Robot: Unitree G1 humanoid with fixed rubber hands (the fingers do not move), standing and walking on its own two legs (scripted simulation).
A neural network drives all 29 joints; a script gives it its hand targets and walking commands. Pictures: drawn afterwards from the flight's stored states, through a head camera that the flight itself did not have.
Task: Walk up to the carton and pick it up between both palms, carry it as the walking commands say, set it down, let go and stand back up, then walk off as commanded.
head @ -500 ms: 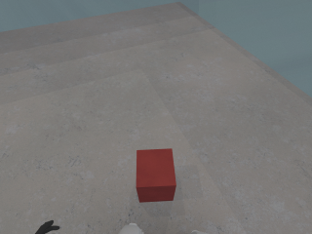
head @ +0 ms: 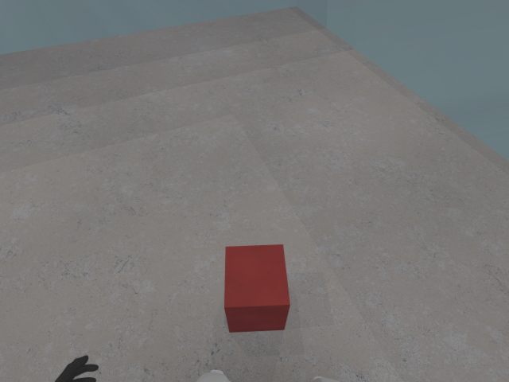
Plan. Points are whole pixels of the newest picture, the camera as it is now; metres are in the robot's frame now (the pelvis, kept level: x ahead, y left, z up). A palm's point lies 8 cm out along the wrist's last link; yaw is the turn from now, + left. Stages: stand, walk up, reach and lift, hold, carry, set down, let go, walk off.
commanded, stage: walk up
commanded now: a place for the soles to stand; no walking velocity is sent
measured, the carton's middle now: (255, 289) +0.52 +0.03 -0.60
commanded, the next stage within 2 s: none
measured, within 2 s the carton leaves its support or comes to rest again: neither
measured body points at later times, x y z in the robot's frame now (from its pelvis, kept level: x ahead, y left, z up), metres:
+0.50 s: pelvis +0.00 -0.01 +0.00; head +0.03 +0.00 +0.45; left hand +0.12 +0.33 -0.10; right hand +0.09 -0.35 -0.07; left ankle +0.05 +0.16 -0.68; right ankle +0.03 -0.10 -0.69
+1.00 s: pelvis +0.00 +0.00 +0.00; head +0.02 +0.00 +0.45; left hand +0.12 +0.33 -0.10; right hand +0.08 -0.35 -0.07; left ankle +0.05 +0.16 -0.68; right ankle +0.03 -0.10 -0.68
